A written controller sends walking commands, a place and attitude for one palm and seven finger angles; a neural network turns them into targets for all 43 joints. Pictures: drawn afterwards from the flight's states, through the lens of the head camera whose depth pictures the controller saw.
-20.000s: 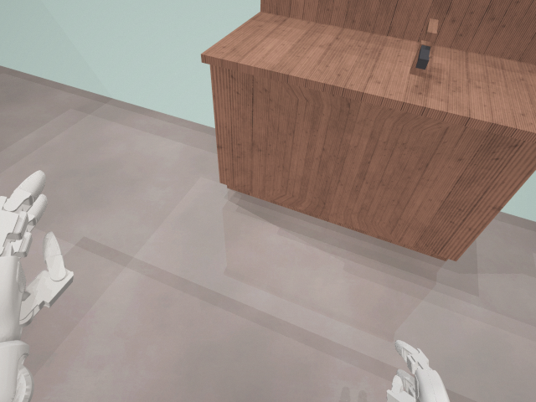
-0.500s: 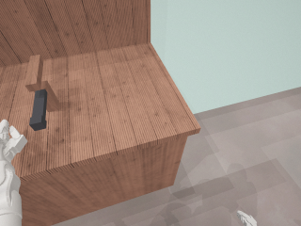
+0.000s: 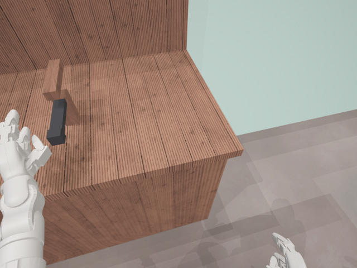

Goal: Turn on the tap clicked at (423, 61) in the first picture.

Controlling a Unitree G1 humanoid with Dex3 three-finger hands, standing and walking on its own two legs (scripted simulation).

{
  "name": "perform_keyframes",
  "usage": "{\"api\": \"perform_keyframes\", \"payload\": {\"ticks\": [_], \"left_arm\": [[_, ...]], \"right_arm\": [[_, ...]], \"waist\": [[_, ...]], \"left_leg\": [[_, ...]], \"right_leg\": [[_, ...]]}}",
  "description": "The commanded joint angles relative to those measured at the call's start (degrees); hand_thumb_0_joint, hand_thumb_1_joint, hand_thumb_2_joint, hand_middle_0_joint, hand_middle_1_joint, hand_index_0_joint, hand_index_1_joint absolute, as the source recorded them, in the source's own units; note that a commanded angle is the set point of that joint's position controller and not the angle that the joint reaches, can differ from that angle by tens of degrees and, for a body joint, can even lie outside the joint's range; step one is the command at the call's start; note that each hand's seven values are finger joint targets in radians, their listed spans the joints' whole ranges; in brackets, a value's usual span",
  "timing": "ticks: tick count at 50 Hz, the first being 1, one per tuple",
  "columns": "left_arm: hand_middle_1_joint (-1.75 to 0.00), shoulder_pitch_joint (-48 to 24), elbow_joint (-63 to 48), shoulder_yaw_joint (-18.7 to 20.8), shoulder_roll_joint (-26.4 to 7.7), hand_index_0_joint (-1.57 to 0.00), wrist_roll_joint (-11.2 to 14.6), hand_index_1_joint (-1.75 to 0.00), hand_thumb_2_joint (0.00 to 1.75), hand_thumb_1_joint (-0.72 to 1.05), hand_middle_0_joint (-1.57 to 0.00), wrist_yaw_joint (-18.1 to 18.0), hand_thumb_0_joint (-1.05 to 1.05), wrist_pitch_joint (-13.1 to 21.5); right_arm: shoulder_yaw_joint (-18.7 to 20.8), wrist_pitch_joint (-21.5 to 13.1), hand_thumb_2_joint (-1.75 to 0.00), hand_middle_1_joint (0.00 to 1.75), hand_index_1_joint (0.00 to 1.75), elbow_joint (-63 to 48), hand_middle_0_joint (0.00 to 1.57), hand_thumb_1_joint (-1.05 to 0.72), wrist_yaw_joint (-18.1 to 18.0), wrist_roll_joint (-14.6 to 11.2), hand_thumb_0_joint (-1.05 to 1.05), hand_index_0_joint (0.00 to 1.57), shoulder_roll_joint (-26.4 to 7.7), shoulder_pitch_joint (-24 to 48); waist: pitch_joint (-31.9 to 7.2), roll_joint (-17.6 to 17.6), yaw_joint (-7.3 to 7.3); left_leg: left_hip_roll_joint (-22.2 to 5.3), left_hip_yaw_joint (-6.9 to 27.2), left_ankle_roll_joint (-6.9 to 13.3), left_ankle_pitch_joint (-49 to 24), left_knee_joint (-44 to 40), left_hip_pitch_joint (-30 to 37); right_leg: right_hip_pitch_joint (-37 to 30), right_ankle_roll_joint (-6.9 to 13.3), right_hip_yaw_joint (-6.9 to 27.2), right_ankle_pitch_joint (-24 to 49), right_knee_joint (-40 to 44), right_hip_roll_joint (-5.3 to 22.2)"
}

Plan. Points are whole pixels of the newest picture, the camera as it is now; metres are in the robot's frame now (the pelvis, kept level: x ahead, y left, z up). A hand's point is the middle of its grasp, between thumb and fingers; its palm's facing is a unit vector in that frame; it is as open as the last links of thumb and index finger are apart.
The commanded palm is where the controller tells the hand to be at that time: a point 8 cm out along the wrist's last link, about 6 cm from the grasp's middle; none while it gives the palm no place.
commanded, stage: push the lever round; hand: left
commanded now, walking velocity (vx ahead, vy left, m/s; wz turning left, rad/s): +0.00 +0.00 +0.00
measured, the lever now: (56, 136) +0.36 +0.30 +0.10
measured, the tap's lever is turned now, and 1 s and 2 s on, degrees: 0 12 45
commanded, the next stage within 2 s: none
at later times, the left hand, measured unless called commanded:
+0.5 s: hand (56, 149) +0.33 +0.29 +0.09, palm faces +0.57 -0.82 -0.05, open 7.8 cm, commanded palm +0.29 +0.32 +0.09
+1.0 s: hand (71, 146) +0.34 +0.26 +0.09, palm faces +0.66 -0.75 -0.05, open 7.7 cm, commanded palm +0.30 +0.28 +0.09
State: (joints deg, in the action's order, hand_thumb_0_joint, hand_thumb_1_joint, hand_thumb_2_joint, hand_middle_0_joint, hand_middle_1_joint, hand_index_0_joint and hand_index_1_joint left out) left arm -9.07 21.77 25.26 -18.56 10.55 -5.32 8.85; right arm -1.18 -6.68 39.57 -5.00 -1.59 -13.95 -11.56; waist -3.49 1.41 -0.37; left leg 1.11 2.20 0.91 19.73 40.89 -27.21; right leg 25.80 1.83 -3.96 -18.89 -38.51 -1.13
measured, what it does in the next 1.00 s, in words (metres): stands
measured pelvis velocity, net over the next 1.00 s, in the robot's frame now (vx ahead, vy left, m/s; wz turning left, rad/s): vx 0.00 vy -0.01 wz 0.01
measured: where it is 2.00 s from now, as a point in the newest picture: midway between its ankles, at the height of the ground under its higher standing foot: outside the picture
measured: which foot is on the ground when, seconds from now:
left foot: down 0.00-1.00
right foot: down 0.00-1.00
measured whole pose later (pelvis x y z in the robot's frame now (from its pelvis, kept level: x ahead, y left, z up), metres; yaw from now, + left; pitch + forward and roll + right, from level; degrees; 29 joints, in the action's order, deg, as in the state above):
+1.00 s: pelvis +0.00 -0.01 +0.00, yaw +0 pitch +6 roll -1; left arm -10.6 18.8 18.5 -10.4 5.7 -22.7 6.2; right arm -0.2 -3.5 40.3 -3.5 -0.1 -13.4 -10.9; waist -4.1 2.1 -0.4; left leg 0.9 2.8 0.3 19.9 40.6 -26.3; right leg 24.8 2.3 -4.5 -19.3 -38.4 -1.3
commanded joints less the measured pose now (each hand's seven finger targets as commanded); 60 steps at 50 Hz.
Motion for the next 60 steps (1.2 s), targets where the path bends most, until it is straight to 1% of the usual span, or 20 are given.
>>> {"api": "perform_keyframes", "payload": {"ticks": [1,5,8,11,16,17,20,26,29,34,37,40,43,45,47,50,52,55,58,60], "left_arm": [[-0.15,-13.71,-10.32,5.14,-17.31,-0.15,-0.13,-0.15,0.90,0.90,-0.15,-0.41,0.00,2.24],[-0.15,-11.71,-11.66,6.42,-18.03,-0.15,-0.23,-0.15,0.90,0.90,-0.15,-0.80,0.00,2.48],[-0.15,-10.28,-12.21,4.95,-15.46,-0.15,0.48,-0.15,0.90,0.90,-0.15,-0.80,0.00,3.68],[-0.15,-13.08,-12.56,3.26,-14.27,-0.15,0.37,-0.15,0.90,0.90,-0.15,-0.72,0.00,4.41],[-0.15,-11.01,-14.09,3.52,-14.73,-0.15,-0.13,-0.15,0.90,0.90,-0.15,-1.21,0.00,4.24],[-0.15,-13.39,-16.38,0.78,-12.15,-0.15,-0.15,-0.15,0.90,0.90,-0.15,-1.56,0.00,4.52],[-0.15,-10.36,-16.96,3.18,-13.23,-0.15,-0.50,-0.15,0.90,0.90,-0.15,-3.99,0.00,4.79],[-0.15,-13.68,-15.83,0.51,-10.08,-0.15,-1.76,-0.15,0.90,0.90,-0.15,-7.32,0.00,3.91],[-0.15,-14.90,-17.77,-2.16,-7.82,-0.15,-2.60,-0.15,0.90,0.90,-0.15,-8.49,0.00,3.71],[-0.15,-15.93,-17.66,-3.10,-6.19,-0.15,-3.14,-0.15,0.90,0.90,-0.15,-10.78,0.00,3.42],[-0.15,-18.03,-16.43,-4.97,-4.45,-0.15,-3.89,-0.15,0.90,0.90,-0.15,-12.32,0.00,2.80],[-0.15,-17.80,-15.31,-2.46,-6.72,-0.15,-4.70,-0.15,0.90,0.90,-0.15,-14.03,0.00,2.08],[-0.15,-20.09,-16.62,-5.77,-3.61,-0.15,-5.51,-0.15,0.90,0.90,-0.15,-15.41,0.00,1.78],[-0.15,-19.13,-17.21,-3.97,-4.91,-0.15,-6.03,-0.15,0.90,0.90,-0.15,-16.70,0.00,1.76],[-0.15,-20.32,-17.56,-7.67,-1.39,-0.15,-6.24,-0.15,0.90,0.90,-0.15,-17.48,0.00,1.66],[-0.15,-20.80,-17.32,-6.46,-2.32,-0.15,-6.74,-0.15,0.90,0.90,-0.15,-19.21,0.00,1.69],[-0.15,-22.18,-17.80,-10.03,1.20,-0.15,-7.24,-0.15,0.90,0.90,-0.15,-20.36,0.00,1.66],[-0.15,-22.40,-15.44,-7.82,-0.80,-0.15,-8.04,-0.15,0.90,0.90,-0.15,-22.45,0.00,0.90],[-0.15,-23.44,-15.14,-10.05,1.82,-0.15,-8.65,-0.15,0.90,0.90,-0.15,-24.27,0.00,0.31],[-0.15,-22.41,-14.01,-6.74,-1.11,-0.15,-9.22,-0.15,0.90,0.90,-0.15,-25.74,0.00,-0.38]], "right_arm": [[2.88,-1.46,-0.90,0.30,0.30,-7.58,0.20,-0.90,-0.90,-0.20,0.00,0.20,-8.41,1.86],[3.13,-1.23,-0.90,0.30,0.30,-7.61,0.20,-0.90,-0.43,-0.02,0.00,0.20,-8.42,1.15],[3.65,-1.21,-0.90,0.30,0.30,-7.63,0.20,-0.90,0.06,0.08,0.00,0.20,-8.58,0.30],[3.72,-1.23,-0.90,0.30,0.30,-7.00,0.20,-0.90,0.04,-0.11,0.00,0.20,-8.74,0.25],[4.07,-1.26,-0.90,0.30,0.30,-7.06,0.20,-0.90,-0.11,-0.06,0.00,0.20,-8.80,0.31],[3.90,-1.41,-0.90,0.30,0.30,-7.20,0.20,-0.90,-0.02,0.02,0.00,0.20,-8.49,0.75],[4.08,-1.54,-0.90,0.30,0.30,-6.87,0.20,-0.90,0.15,0.40,0.00,0.20,-8.36,0.96],[3.65,-0.93,-0.90,0.30,0.30,-6.95,0.20,-0.90,0.37,0.56,0.00,0.20,-8.02,2.05],[3.57,-1.16,-0.90,0.30,0.30,-7.19,0.20,-0.90,0.48,0.80,0.00,0.20,-7.70,2.57],[3.66,-0.77,-0.90,0.30,0.30,-6.96,0.20,-0.90,0.54,1.02,0.00,0.20,-7.65,2.80],[3.31,-0.41,-0.90,0.30,0.30,-6.76,0.20,-0.90,0.51,1.06,0.00,0.20,-7.40,3.27],[3.37,0.18,-0.90,0.30,0.30,-6.51,0.20,-0.90,0.34,1.23,0.00,0.20,-7.52,3.60],[3.19,0.44,-0.90,0.30,0.30,-6.94,0.20,-0.90,0.58,1.43,0.00,0.20,-7.04,4.18],[3.45,0.71,-0.90,0.30,0.30,-6.59,0.20,-0.90,0.56,1.61,0.00,0.20,-7.05,4.05],[3.31,0.83,-0.90,0.30,0.30,-6.93,0.20,-0.90,0.84,1.66,0.00,0.20,-6.77,4.36],[3.47,1.05,-0.90,0.30,0.30,-6.46,0.20,-0.90,0.79,1.71,0.00,0.20,-6.87,4.57],[3.48,0.98,-0.90,0.30,0.30,-6.62,0.20,-0.90,1.03,1.99,0.00,0.20,-6.65,4.83],[3.47,1.51,-0.90,0.30,0.30,-5.93,0.20,-0.90,0.83,2.08,0.00,0.20,-6.84,5.28],[3.54,1.69,-0.90,0.30,0.30,-6.33,0.20,-0.90,1.12,2.27,0.00,0.20,-6.61,5.67],[3.65,2.35,-0.90,0.30,0.30,-5.90,0.20,-0.90,0.95,2.28,0.00,0.20,-6.66,5.83]], "waist": [[-13.22,3.25,-0.36],[-13.95,4.89,-0.98],[-14.39,1.09,-0.26],[-12.99,1.84,0.71],[-13.95,2.79,-0.02],[-13.97,3.48,0.70],[-14.62,3.38,-0.50],[-12.43,1.01,0.73],[-13.99,4.97,0.50],[-14.71,0.30,1.03],[-13.26,1.12,1.46],[-13.09,0.81,0.70],[-14.04,1.90,1.11],[-15.30,2.70,0.48],[-15.32,1.72,1.18],[-14.77,2.03,0.82],[-15.21,1.19,1.52],[-13.47,0.98,1.04],[-14.50,-1.35,1.31],[-14.73,-0.24,0.33]], "left_leg": [[0.00,0.44,0.32,-10.07,-6.52,4.27],[-0.29,0.42,0.24,-13.76,-5.94,5.29],[-0.49,0.40,0.32,-14.98,-5.49,5.33],[-0.48,0.44,0.36,-13.47,-5.55,5.30],[-0.45,0.45,0.23,-14.07,-5.90,5.86],[-0.37,0.39,0.15,-14.81,-5.73,6.96],[-0.48,0.62,-0.09,-15.63,-5.57,6.97],[-0.21,0.28,0.26,-12.17,-5.75,5.17],[-0.21,0.35,-0.21,-13.26,-5.56,6.95],[-0.36,0.53,-0.21,-13.91,-5.16,6.74],[-0.25,0.66,-0.27,-12.67,-5.20,6.34],[-0.17,0.65,-0.13,-12.06,-5.35,5.48],[-0.12,0.44,-0.24,-12.32,-5.28,6.21],[-0.11,0.52,-0.34,-13.83,-4.99,6.83],[-0.19,0.60,-0.40,-13.65,-4.94,7.02],[-0.25,0.87,-0.51,-13.37,-5.15,6.79],[-0.30,0.67,-0.39,-13.53,-4.83,7.60],[-0.33,0.93,-0.40,-11.07,-5.43,6.10],[-0.30,0.57,-0.22,-11.11,-5.47,6.06],[-0.21,0.50,-0.32,-10.69,-5.79,5.29]], "right_leg": [[-7.70,-0.51,2.56,10.92,5.72,0.32],[-8.39,-0.27,2.40,14.01,5.33,-0.09],[-8.41,-0.53,2.28,15.70,5.00,-0.37],[-7.00,-0.57,2.41,14.30,5.13,-0.28],[-7.83,-0.41,2.39,14.27,5.09,-0.12],[-7.35,-0.44,2.31,14.95,5.07,-0.10],[-8.03,-0.40,2.16,15.16,4.88,-0.21],[-7.15,-0.69,2.36,13.15,5.45,0.24],[-6.91,-0.30,2.44,13.40,5.14,0.22],[-7.49,-0.53,2.14,14.73,5.05,0.28],[-6.39,-0.53,2.17,13.39,5.21,0.46],[-7.16,-0.46,2.32,12.89,5.51,0.53],[-7.12,-0.48,2.38,13.27,5.47,0.78],[-7.86,-0.31,2.38,14.33,5.17,0.64],[-7.53,-0.43,2.23,14.22,5.16,0.77],[-7.66,-0.21,2.29,13.51,5.37,0.68],[-7.10,-0.43,2.18,13.83,5.29,0.79],[-6.60,-0.36,2.38,11.02,5.96,0.76],[-7.41,-0.55,2.45,11.47,6.25,1.02],[-8.24,-0.39,2.68,10.64,6.45,1.00]]}}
